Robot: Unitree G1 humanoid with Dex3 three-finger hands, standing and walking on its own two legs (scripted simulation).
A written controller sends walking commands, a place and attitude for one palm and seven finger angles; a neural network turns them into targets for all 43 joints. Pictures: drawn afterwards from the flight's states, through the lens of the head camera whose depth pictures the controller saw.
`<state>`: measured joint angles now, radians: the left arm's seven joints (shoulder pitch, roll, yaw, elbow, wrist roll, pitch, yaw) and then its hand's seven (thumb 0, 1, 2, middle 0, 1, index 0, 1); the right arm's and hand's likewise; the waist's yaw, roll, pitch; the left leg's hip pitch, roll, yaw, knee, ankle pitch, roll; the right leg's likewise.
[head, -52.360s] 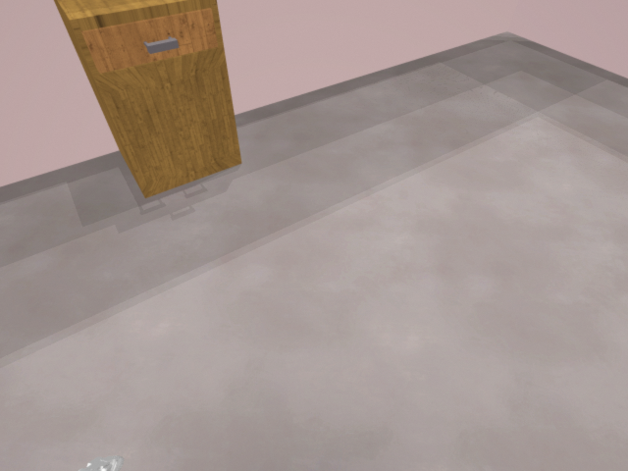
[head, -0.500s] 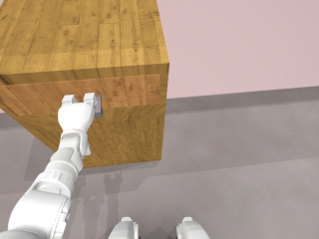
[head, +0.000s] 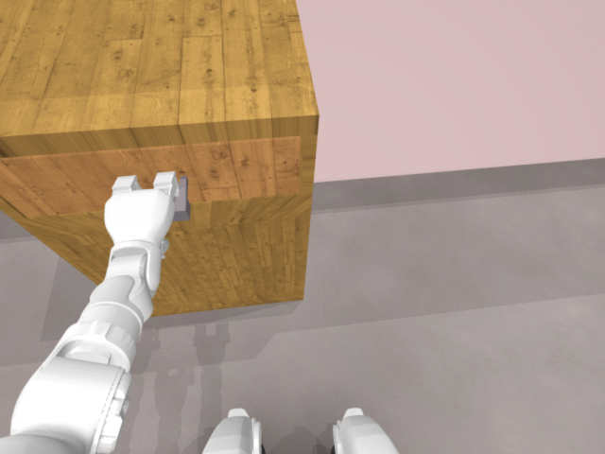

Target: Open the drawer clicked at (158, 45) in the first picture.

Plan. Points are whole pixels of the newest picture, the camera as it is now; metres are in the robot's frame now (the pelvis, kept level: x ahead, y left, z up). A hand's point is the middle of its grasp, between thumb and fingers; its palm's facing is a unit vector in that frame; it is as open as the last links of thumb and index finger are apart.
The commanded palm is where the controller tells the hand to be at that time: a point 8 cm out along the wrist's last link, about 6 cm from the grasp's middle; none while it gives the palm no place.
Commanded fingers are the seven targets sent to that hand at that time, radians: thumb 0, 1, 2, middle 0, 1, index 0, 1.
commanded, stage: close the thumb around the handle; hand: left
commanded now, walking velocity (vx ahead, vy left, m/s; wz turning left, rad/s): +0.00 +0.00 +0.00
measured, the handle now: (152, 198) +0.49 +0.22 -0.02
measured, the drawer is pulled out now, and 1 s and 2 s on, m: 0.00 0.06 0.19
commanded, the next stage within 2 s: pull the drawer open in 0.28 s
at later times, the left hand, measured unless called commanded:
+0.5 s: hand (154, 233) +0.44 +0.21 -0.04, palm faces -0.04 -0.02 -1.00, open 6.0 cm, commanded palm +0.40 +0.21 +0.02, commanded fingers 0.00 0.90 0.90 -0.40 -1.35 -0.40 -1.35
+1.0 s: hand (151, 270) +0.38 +0.21 -0.04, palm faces -0.03 -0.04 -1.00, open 5.9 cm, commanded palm +0.34 +0.20 +0.02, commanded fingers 0.00 0.90 0.90 -0.40 -1.35 -0.40 -1.35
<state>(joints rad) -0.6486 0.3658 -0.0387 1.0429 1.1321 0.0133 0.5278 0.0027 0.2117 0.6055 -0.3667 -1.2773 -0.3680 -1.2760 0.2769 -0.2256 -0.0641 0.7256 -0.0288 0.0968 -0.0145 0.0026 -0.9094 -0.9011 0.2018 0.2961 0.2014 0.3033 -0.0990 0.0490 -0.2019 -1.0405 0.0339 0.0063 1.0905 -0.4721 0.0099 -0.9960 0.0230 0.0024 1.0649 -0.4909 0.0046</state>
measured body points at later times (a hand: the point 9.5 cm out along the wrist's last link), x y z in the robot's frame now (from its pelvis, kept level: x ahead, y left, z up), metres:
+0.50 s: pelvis +0.00 +0.01 +0.00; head +0.11 +0.01 +0.44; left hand +0.43 +0.21 +0.02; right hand +0.04 -0.26 -0.13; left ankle +0.02 +0.11 -0.66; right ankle +0.00 -0.13 -0.66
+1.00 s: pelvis +0.02 +0.01 +0.02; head +0.11 +0.00 +0.46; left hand +0.37 +0.21 +0.02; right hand +0.13 -0.25 -0.11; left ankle +0.02 +0.11 -0.66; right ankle +0.00 -0.13 -0.66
